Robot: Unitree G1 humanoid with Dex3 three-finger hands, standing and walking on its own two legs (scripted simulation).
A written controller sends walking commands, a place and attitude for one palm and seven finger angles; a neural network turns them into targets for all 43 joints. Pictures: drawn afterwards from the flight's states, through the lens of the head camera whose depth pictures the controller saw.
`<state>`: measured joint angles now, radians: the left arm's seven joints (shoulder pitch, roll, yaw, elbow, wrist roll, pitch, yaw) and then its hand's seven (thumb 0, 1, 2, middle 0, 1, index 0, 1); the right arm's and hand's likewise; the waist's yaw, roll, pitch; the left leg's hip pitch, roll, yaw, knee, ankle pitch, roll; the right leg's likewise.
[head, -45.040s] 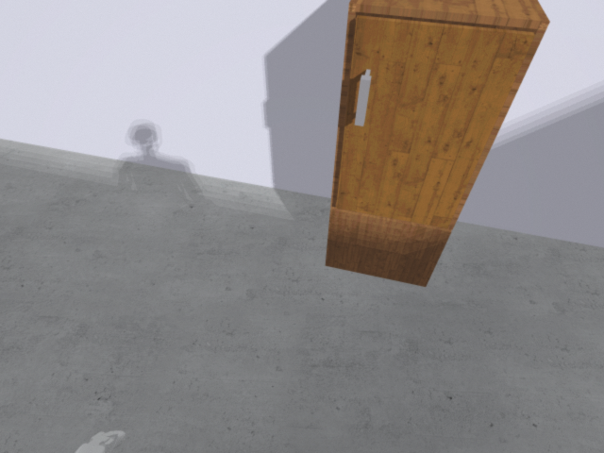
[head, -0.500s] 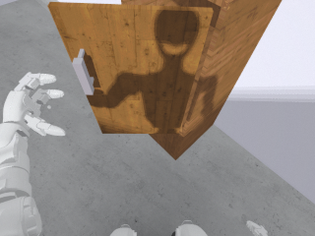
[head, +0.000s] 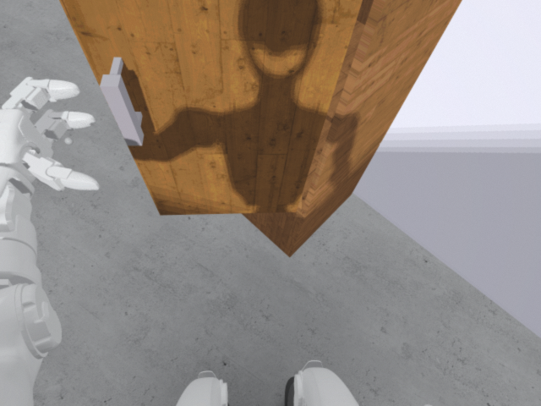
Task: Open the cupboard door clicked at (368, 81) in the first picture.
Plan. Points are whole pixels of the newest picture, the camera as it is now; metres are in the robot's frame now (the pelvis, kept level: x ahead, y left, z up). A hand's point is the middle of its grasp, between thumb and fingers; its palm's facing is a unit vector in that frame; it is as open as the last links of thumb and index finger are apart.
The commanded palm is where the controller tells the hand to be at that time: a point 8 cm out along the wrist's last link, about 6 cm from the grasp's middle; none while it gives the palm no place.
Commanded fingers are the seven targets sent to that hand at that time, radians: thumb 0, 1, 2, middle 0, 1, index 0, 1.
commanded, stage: move the hooked fingers beside the handle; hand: left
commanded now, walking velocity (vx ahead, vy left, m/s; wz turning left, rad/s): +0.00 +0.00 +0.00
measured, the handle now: (126, 103) +0.54 +0.21 +0.08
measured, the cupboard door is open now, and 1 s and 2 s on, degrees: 47 47 47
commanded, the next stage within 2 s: slide the fingers in behind the handle in 1.00 s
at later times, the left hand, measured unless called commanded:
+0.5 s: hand (70, 130) +0.48 +0.27 +0.08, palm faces +0.01 -1.00 -0.01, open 13.9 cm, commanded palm +0.46 +0.32 +0.08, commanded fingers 0.00 -0.50 0.30 -0.30 -1.20 -0.30 -1.20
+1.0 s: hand (68, 129) +0.48 +0.27 +0.09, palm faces +0.02 -1.00 -0.01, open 13.9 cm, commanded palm +0.46 +0.32 +0.08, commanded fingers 0.00 -0.50 0.30 -0.30 -1.20 -0.30 -1.20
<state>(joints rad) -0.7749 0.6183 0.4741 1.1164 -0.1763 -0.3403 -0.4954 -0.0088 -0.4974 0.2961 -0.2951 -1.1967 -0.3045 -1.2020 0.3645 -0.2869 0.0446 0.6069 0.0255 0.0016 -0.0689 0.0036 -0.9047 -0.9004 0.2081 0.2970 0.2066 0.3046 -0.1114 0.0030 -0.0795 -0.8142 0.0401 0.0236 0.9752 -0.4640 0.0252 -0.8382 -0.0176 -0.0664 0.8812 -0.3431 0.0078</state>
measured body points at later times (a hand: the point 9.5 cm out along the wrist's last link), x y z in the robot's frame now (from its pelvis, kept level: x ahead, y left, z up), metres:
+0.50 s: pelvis +0.01 +0.01 +0.00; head +0.13 +0.03 +0.43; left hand +0.47 +0.33 +0.09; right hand +0.01 -0.27 -0.10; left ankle +0.00 +0.10 -0.68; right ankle +0.04 -0.13 -0.68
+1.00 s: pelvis +0.01 +0.00 -0.01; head +0.13 +0.03 +0.43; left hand +0.47 +0.33 +0.09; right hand +0.04 -0.27 -0.11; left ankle +0.00 +0.10 -0.68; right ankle +0.04 -0.13 -0.68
